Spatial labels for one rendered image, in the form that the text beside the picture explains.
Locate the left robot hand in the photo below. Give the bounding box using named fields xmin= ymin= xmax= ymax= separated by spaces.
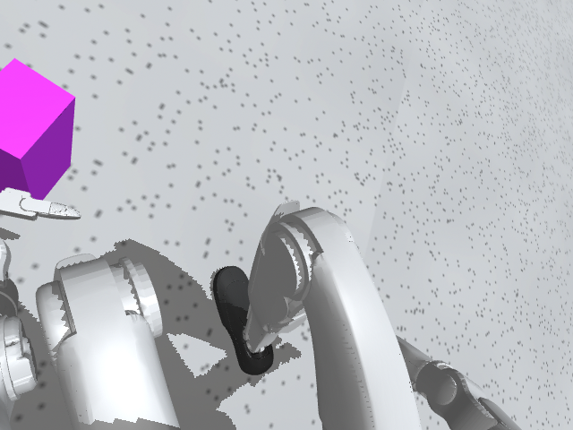
xmin=0 ymin=187 xmax=81 ymax=221

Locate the right robot hand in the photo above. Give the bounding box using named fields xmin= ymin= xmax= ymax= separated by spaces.
xmin=396 ymin=335 xmax=434 ymax=392

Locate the carton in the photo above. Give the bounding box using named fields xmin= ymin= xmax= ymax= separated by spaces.
xmin=0 ymin=58 xmax=75 ymax=201

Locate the right robot arm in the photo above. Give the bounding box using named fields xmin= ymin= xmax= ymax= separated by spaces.
xmin=415 ymin=360 xmax=522 ymax=430

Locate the left robot arm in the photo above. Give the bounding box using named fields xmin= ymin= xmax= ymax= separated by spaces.
xmin=0 ymin=237 xmax=38 ymax=430

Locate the right robot foot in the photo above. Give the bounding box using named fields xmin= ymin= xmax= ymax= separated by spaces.
xmin=213 ymin=266 xmax=273 ymax=375

